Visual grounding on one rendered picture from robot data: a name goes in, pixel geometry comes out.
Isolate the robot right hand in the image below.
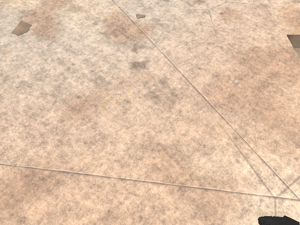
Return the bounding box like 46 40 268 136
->
258 216 300 225

